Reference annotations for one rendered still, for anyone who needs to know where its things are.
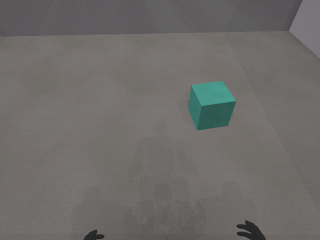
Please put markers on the carton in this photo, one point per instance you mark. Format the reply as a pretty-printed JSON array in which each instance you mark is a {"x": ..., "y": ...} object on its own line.
[{"x": 210, "y": 105}]

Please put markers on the robot left hand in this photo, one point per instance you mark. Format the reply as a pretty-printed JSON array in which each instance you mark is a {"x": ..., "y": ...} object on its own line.
[{"x": 93, "y": 236}]

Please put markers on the robot right hand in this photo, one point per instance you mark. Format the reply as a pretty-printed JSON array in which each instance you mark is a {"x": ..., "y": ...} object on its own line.
[{"x": 252, "y": 228}]

